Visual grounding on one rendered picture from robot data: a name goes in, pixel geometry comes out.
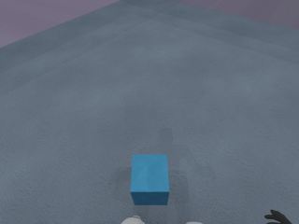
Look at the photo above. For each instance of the robot right hand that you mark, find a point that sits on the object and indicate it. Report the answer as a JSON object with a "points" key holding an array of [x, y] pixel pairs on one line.
{"points": [[276, 215]]}

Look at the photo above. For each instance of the carton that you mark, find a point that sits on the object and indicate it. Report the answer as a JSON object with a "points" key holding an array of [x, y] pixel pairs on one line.
{"points": [[149, 179]]}

